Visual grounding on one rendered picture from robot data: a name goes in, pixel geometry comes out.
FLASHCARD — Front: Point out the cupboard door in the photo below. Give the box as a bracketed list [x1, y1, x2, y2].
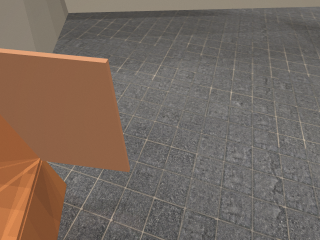
[0, 48, 130, 172]

